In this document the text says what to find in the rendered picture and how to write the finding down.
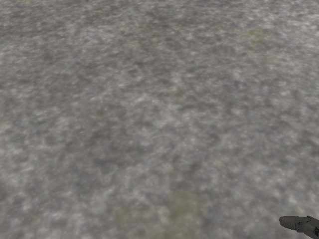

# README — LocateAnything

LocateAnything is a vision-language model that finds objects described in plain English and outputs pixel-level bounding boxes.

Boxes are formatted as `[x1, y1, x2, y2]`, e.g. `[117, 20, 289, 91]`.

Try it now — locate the right robot hand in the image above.
[279, 215, 319, 239]

